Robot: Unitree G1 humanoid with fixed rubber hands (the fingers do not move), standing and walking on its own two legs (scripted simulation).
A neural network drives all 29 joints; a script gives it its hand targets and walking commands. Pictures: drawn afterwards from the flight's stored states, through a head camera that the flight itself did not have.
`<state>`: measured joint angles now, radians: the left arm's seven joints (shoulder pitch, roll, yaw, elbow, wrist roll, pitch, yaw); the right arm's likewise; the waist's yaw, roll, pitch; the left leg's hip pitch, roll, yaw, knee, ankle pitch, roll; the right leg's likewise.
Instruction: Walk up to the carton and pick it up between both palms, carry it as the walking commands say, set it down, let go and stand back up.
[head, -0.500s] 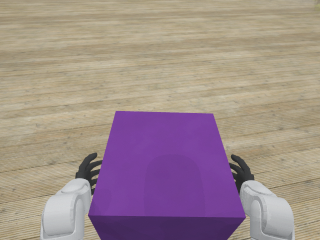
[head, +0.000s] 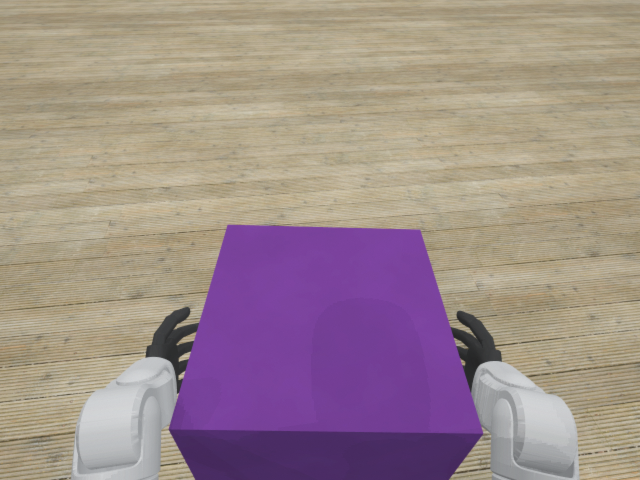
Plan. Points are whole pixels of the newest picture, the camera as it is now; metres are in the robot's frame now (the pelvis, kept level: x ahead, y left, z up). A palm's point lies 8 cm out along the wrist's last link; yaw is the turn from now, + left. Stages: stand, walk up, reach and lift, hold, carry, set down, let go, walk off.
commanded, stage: carry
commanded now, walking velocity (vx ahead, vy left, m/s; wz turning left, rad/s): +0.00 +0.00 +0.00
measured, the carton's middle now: (321, 371) +0.29 +0.01 -0.02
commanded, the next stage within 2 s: hold in 1.14 s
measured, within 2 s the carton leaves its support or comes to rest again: neither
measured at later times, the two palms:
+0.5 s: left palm (160, 378) +0.23 +0.18 +0.08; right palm (490, 391) +0.23 -0.17 +0.07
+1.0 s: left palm (165, 373) +0.24 +0.18 +0.07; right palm (487, 389) +0.23 -0.17 +0.06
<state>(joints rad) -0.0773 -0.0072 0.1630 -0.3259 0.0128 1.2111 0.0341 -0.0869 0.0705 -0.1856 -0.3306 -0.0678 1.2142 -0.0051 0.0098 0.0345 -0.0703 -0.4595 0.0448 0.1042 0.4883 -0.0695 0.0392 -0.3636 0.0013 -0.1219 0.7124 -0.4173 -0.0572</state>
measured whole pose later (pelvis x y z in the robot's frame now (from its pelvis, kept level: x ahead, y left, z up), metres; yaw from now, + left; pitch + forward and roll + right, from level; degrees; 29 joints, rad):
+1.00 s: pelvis -0.02 +0.01 +0.00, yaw -1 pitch +3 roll +0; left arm -0.11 -0.03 0.17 -0.23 0.07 1.12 0.01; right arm -0.13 0.05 -0.18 -0.21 -0.07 1.10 0.01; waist -0.01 0.01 -0.08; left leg -0.39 0.04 0.10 0.52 -0.18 0.02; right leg -0.33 -0.02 -0.10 0.54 -0.26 -0.03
